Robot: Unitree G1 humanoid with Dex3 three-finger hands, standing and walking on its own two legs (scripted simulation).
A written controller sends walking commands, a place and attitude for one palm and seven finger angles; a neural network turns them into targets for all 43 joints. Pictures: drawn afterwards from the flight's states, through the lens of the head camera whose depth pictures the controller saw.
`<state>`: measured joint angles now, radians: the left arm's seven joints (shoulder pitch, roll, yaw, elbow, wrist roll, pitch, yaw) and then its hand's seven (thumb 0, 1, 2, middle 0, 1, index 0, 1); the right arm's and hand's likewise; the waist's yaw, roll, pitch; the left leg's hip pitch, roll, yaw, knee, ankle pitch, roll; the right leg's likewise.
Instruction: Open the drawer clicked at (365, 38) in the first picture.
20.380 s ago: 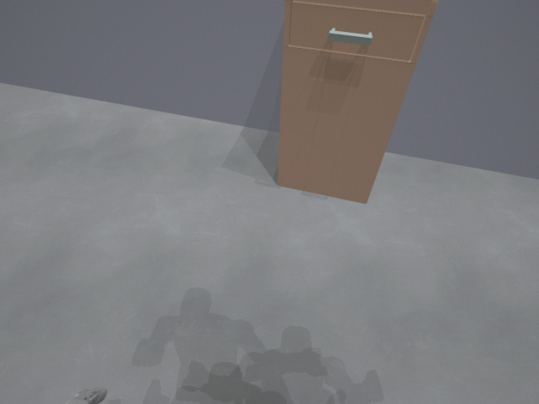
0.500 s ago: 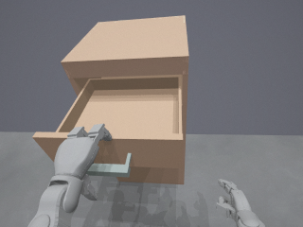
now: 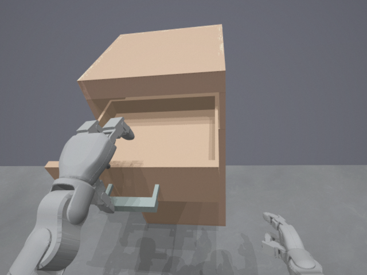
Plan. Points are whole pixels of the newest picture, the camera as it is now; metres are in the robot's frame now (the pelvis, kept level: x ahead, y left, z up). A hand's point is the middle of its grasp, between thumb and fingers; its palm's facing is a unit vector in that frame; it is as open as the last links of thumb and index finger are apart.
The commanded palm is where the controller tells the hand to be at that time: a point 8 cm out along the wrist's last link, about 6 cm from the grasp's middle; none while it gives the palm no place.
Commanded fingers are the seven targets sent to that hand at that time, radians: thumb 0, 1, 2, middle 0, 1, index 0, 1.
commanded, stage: lift the hand off the handle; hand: left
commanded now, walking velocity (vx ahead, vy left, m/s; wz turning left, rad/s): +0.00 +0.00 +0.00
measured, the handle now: (130, 196) +0.28 +0.19 +0.04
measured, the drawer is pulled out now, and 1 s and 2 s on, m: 0.30 0.30 0.30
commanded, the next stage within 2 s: draw the hand back to the body in 0.06 s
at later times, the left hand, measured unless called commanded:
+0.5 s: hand (90, 177) +0.23 +0.21 +0.17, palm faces +0.16 -0.11 -0.98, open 13.8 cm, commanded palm +0.18 +0.21 +0.23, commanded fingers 0.00 -0.50 0.30 -0.30 -1.20 -0.30 -1.20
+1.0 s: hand (78, 166) +0.21 +0.20 +0.22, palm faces +0.36 -0.87 -0.33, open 13.2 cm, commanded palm +0.17 +0.25 +0.23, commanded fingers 0.00 -0.05 0.50 -0.27 -0.91 -0.27 -0.91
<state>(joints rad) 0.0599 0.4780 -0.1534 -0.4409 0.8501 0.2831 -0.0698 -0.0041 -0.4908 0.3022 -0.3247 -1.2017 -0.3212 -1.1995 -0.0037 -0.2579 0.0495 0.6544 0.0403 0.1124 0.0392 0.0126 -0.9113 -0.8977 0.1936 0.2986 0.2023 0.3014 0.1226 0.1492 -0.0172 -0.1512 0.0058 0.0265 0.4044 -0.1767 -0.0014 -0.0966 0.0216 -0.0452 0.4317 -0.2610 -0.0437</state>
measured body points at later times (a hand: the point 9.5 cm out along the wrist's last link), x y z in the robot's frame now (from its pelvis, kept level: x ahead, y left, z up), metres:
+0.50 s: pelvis +0.00 +0.00 +0.00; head -0.02 -0.07 +0.44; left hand +0.21 +0.22 +0.22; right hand +0.25 -0.19 -0.09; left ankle +0.03 +0.12 -0.74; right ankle -0.01 -0.09 -0.74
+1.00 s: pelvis +0.02 +0.00 +0.00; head +0.00 -0.01 +0.45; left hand +0.19 +0.25 +0.23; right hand +0.22 -0.19 -0.08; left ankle +0.03 +0.12 -0.74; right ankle -0.01 -0.09 -0.74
